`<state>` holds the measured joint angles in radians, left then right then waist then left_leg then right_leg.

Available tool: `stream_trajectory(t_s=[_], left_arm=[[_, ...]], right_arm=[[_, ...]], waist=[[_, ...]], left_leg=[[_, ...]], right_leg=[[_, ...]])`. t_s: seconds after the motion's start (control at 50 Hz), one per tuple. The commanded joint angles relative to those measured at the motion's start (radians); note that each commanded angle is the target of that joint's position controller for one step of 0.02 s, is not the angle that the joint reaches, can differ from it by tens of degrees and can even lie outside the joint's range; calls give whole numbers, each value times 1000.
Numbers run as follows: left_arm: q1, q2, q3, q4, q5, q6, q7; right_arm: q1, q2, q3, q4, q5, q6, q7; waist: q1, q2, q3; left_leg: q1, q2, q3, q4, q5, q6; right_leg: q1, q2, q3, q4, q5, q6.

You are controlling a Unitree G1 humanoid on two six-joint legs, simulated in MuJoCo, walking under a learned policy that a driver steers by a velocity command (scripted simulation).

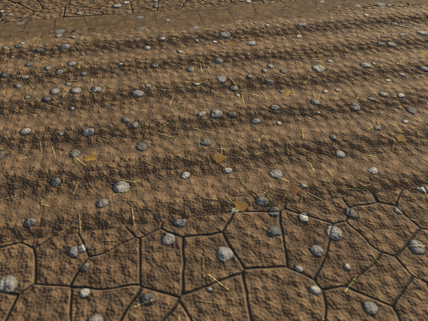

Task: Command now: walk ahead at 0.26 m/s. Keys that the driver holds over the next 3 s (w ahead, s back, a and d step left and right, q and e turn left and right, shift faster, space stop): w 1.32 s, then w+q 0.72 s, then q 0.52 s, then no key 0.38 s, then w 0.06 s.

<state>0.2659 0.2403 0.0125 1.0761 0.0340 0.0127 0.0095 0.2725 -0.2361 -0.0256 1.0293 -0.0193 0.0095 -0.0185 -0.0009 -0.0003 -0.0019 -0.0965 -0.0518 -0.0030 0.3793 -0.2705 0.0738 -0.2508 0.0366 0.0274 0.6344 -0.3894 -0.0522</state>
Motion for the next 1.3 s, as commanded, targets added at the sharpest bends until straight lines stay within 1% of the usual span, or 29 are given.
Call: stream_trajectory(t_s=[0.02,0.12,0.18,0.2,0.22,0.24,0.26,0.28,0.32,0.4,0.56,0.62,0.66,0.68,0.7,0.72,0.74,0.76,0.82,0.9,1.0,1.1,1.16,1.2,1.22,1.24,1.26,1.28,1.3], left_arm=[[-103,77,15,-88,5,-39,-17],[-117,64,22,-115,-13,-66,-35],[108,77,39,-41,-12,-75,-20],[238,153,60,-15,2,-86,-7],[359,256,82,14,-5,-84,-6],[268,192,67,2,-7,-75,-6],[157,145,54,-44,-9,-81,-11],[103,119,46,-63,-9,-90,-15],[95,82,31,-62,-16,-109,-10],[214,69,20,-14,-23,-122,-4],[266,66,10,15,-19,-118,4],[224,91,16,14,-15,-119,11],[188,114,25,5,-11,-108,12],[184,101,21,-10,-17,-106,8],[268,0,4,-35,-38,-105,-5],[289,43,23,-27,-31,-103,-10],[191,78,34,-56,-20,-101,-9],[119,73,34,-75,-14,-106,-14],[125,14,29,-71,5,-78,-26],[15,15,31,-118,7,-52,-37],[-202,10,23,-197,-7,-55,-43],[-334,8,14,-248,-12,-62,-40],[-324,26,21,-262,-12,-75,-36],[-168,56,38,-218,-11,-85,-23],[-3,77,52,-163,-4,-95,-14],[173,146,75,-125,22,-102,-1],[239,245,102,-117,35,-96,-2],[169,191,95,-121,-8,-80,-13],[52,140,80,-139,-21,-81,-16]], right_arm=[[66,-153,-39,-9,-6,-25,2],[68,-155,-47,-2,0,-56,12],[42,-135,-42,-17,1,-61,17],[13,-77,-24,-44,-3,-70,24],[11,-29,-13,-90,2,-76,31],[-16,-110,-33,-88,-17,-70,31],[-26,-98,-31,-84,-12,-74,42],[-13,-76,-26,-70,-5,-80,52],[-8,-72,-28,-59,-18,-73,60],[-88,-54,-27,-87,-17,-50,61],[-346,-22,-1,-203,-2,-50,57],[-253,-59,-16,-191,-1,-60,41],[13,-97,-42,-104,-2,-74,25],[166,-144,-60,-62,-19,-79,13],[247,-240,-83,-57,-42,-80,9],[184,-231,-84,-57,-10,-69,23],[54,-178,-73,-78,11,-69,26],[-13,-103,-54,-92,13,-77,31],[-9,-28,-26,-58,4,-104,24],[90,-75,-32,-23,8,-122,21],[183,-64,-21,-6,12,-117,19],[267,-69,-18,22,2,-111,8],[251,-85,-21,27,-8,-106,-1],[218,-104,-27,24,-10,-103,-3],[196,-106,-27,19,-4,-100,-1],[185,-82,-17,-11,8,-103,3],[311,28,1,-29,50,-102,16],[244,-85,-29,-20,22,-98,10],[152,-84,-34,-55,16,-102,12]], waist=[[-24,84,175],[-5,118,124],[94,38,79],[151,-148,35],[155,-348,-9],[93,-166,80],[49,-77,127],[21,-51,129],[-3,-52,100],[5,-62,90],[40,-86,144],[-22,-96,85],[-133,-83,-53],[-187,-37,-140],[-137,156,-249],[-103,164,-273],[-52,83,-99],[-40,16,0],[36,20,53],[34,34,80],[-23,45,106],[-67,65,108],[-38,73,100],[34,86,21],[106,64,-61],[166,6,-175],[111,-229,-307],[106,-76,-270],[62,-58,-101]], left_leg=[[-3,361,-420,-299,-401,186],[-73,263,-228,-229,-188,136],[-320,189,-132,-15,-147,92],[-421,92,-11,289,-119,49],[-613,-30,60,576,-301,24],[-649,44,-31,727,-260,45],[-649,90,-54,748,-139,52],[-613,120,-51,725,-55,42],[-560,144,-23,691,28,12],[-619,133,38,660,90,-31],[-512,74,126,270,212,-11],[-358,22,136,209,153,47],[-89,-20,132,130,151,83],[146,91,15,100,83,116],[383,381,-426,45,-67,216],[385,451,-745,-119,-131,287],[237,419,-592,-147,-221,252],[85,380,-463,-189,-164,225],[-110,275,-234,-235,103,154],[-92,241,-127,-270,243,150],[-6,199,-49,-268,413,108],[155,231,-36,-221,555,110],[235,266,-28,-141,739,112],[240,260,-9,41,980,90],[179,230,20,223,946,71],[-27,191,44,489,652,55],[-413,-4,96,897,-112,4],[-512,6,-47,989,-213,21],[-555,60,-56,961,-123,27]], right_leg=[[-311,-72,-11,171,-48,-2],[-109,-48,-89,-27,52,-4],[291,0,-103,-196,111,-12],[406,-193,164,-353,-85,-42],[458,-417,625,-534,-382,-146],[350,-425,618,-524,-417,-167],[274,-380,514,-509,-329,-152],[237,-328,407,-518,-176,-135],[230,-263,258,-520,90,-111],[284,-232,122,-490,489,-125],[279,-221,23,-495,763,-131],[347,-239,-7,-364,1076,-110],[336,-218,-33,-49,1156,-83],[172,-179,-51,198,903,-73],[-137,-27,-98,582,242,-39],[-310,55,25,760,-104,-48],[-382,-28,48,759,-8,-60],[-366,-68,36,700,71,-60],[-228,-125,28,557,123,-34],[-326,-149,-22,440,209,4],[-394,-137,-80,168,374,35],[-391,-92,-115,-8,392,11],[-336,-62,-119,-72,291,-31],[-138,-2,-136,-120,219,-71],[65,8,-136,-189,273,-98],[334,-163,43,-189,217,-149],[626,-474,555,-260,189,-312],[556,-439,637,-343,130,-302],[402,-402,456,-367,143,-265]])
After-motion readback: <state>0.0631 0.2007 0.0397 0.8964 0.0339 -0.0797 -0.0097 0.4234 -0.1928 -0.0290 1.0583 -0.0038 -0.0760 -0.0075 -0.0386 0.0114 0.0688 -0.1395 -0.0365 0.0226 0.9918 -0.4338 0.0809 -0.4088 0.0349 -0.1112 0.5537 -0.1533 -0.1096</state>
